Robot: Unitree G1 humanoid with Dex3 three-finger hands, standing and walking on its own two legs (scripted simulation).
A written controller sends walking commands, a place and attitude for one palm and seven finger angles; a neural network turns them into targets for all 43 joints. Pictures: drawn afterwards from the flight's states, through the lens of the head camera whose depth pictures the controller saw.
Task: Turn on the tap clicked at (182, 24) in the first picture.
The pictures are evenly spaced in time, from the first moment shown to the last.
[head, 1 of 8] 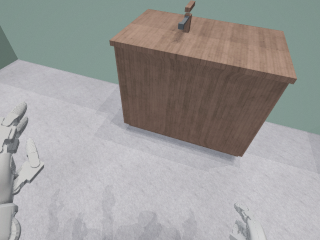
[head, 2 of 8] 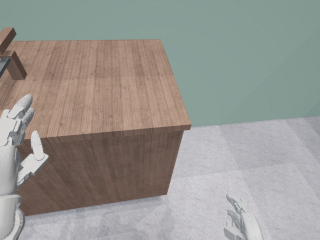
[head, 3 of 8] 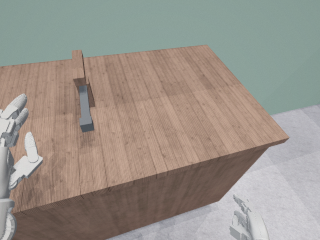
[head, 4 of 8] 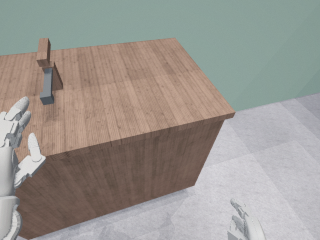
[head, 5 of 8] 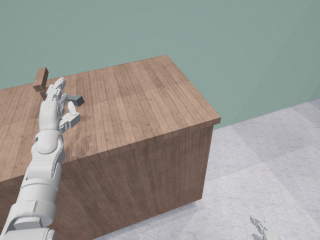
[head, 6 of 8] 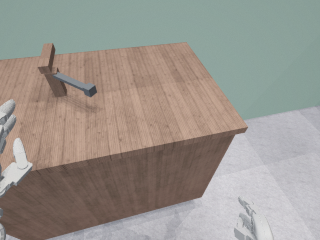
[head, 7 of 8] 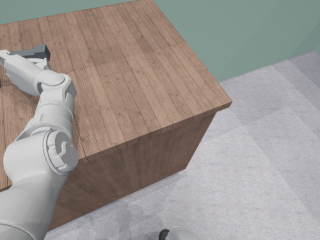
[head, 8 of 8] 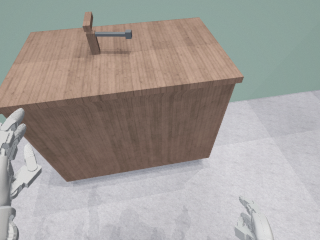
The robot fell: no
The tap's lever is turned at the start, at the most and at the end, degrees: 0 78 78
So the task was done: no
